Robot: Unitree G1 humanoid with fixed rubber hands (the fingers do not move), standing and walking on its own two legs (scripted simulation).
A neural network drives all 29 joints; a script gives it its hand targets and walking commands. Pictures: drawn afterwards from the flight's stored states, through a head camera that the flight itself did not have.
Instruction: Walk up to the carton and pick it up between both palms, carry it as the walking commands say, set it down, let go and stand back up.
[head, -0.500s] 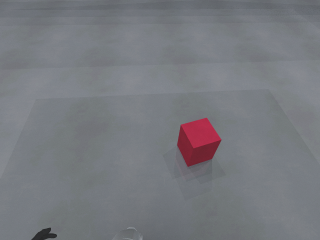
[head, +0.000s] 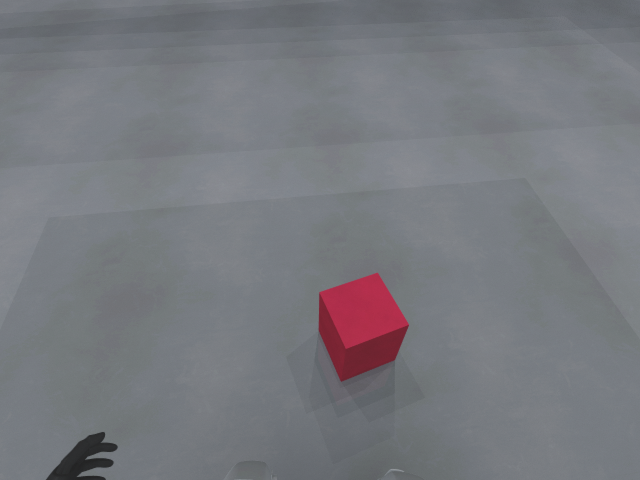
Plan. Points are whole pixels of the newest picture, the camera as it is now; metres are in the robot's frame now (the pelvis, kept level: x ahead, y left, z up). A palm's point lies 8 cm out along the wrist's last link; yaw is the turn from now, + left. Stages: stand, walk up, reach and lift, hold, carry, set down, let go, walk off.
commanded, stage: walk up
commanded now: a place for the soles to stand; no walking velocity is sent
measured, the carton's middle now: (359, 327) +0.63 -0.09 -0.62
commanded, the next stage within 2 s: none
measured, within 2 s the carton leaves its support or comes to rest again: neither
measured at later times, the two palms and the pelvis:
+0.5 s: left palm (182, 386) +0.26 +0.23 -0.11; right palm out of the picture +0.19 -0.47 -0.07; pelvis +0.16 -0.11 -0.01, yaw +3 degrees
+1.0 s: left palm (156, 413) +0.21 +0.24 -0.08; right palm (615, 360) +0.33 -0.44 -0.10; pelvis +0.18 -0.11 -0.01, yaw +11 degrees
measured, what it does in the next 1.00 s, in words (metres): walks ahead: left foot, then right foot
